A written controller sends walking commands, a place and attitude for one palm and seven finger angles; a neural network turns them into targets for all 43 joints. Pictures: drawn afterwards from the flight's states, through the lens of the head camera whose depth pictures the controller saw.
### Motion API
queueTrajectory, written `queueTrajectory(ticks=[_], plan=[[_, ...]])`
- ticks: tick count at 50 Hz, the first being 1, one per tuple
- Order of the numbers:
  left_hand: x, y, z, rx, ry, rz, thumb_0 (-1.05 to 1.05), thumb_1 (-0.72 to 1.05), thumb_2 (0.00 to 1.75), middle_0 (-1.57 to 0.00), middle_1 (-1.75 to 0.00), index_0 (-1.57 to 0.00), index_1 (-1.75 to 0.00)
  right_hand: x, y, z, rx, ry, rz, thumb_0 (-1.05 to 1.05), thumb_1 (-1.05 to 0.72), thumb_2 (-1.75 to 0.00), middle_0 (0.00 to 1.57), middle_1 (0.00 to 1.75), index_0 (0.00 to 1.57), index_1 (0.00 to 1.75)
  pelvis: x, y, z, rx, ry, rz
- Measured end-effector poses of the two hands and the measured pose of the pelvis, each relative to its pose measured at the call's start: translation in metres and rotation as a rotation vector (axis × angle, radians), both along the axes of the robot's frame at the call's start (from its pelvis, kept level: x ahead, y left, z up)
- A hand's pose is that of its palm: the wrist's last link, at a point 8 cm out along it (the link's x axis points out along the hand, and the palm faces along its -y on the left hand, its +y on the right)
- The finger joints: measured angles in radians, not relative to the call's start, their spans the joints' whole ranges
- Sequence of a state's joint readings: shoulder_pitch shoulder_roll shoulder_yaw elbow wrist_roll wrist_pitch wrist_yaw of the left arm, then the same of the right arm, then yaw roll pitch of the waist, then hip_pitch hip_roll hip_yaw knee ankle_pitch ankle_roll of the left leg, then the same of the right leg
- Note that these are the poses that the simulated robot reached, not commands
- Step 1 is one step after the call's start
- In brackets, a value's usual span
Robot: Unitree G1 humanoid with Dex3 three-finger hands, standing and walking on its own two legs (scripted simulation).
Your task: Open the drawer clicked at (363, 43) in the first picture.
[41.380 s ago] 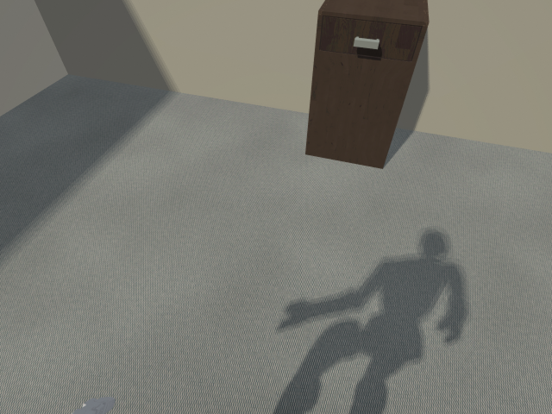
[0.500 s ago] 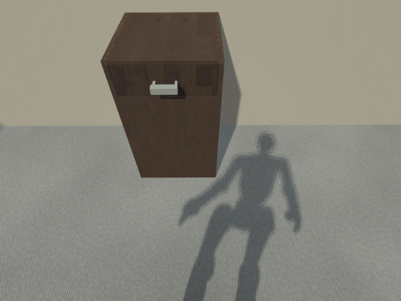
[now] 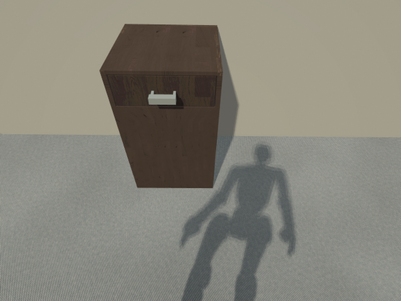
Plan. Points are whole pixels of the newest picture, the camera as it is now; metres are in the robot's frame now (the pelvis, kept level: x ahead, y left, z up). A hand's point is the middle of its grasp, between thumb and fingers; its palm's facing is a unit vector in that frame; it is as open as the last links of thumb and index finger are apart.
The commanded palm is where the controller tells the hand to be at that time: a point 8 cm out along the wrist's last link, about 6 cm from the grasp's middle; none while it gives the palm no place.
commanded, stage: take the last steps up to it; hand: left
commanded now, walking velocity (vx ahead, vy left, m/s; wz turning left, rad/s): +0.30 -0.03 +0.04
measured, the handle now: (163, 96) +0.84 +0.19 -0.08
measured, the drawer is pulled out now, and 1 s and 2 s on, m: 0.00 0.00 0.00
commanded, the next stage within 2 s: come to a stop and stand still in 0.74 s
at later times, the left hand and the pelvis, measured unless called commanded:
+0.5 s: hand (145, 274) +0.22 +0.15 -0.19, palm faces +0.05 -0.98 -0.19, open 7.3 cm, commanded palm none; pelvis +0.15 -0.03 -0.02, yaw +3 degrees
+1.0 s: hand (156, 226) +0.35 +0.15 -0.18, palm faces +0.09 -0.97 -0.22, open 7.3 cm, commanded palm none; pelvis +0.31 -0.05 -0.01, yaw +3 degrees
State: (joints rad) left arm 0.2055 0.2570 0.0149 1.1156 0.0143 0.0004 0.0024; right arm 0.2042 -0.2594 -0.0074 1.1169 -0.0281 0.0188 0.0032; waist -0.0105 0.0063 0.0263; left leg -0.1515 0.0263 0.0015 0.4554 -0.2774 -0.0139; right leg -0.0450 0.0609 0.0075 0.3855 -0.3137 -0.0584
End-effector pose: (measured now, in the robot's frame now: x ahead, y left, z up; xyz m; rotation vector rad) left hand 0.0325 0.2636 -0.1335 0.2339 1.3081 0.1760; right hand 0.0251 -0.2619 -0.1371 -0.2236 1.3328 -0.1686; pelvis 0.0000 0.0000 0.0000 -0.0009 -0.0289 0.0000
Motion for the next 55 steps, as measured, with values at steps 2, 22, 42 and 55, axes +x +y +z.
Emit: queueTrajectory(ticks=[2,22,42,55], plan=[[-0.008,-0.005,-0.009,-0.029,0.031,0.025,0.01,0.91,0.90,-0.20,-0.30,-0.20,-0.30,-0.004,0.011,-0.004,0.014,0.036,-0.006,0.01,-0.91,-0.90,0.20,0.30,0.20,0.30,0.010,0.003,-0.003,-0.009,0.002,0.010],[0.164,-0.050,-0.026,-0.074,-0.086,0.001,0.01,0.91,0.90,-0.20,-0.30,-0.20,-0.30,-0.043,0.048,-0.010,0.130,0.428,-0.183,0.01,-0.91,-0.90,0.21,0.30,0.20,0.30,0.128,-0.026,-0.024,0.004,0.015,0.026],[0.220,-0.067,-0.029,-0.138,0.074,0.112,0.01,0.92,0.90,-0.20,-0.30,-0.20,-0.30,0.301,0.010,0.007,0.018,-0.160,0.022,0.00,-0.94,-0.90,0.20,0.30,0.20,0.30,0.261,-0.027,-0.006,-0.013,0.035,0.041],[0.332,-0.078,-0.010,-0.014,-0.033,0.069,0.01,0.92,0.90,-0.20,-0.30,-0.20,-0.30,0.317,-0.031,-0.023,0.058,0.087,-0.030,0.01,-0.92,-0.90,0.20,0.30,0.20,0.30,0.320,-0.060,-0.011,0.011,0.024,0.080]])
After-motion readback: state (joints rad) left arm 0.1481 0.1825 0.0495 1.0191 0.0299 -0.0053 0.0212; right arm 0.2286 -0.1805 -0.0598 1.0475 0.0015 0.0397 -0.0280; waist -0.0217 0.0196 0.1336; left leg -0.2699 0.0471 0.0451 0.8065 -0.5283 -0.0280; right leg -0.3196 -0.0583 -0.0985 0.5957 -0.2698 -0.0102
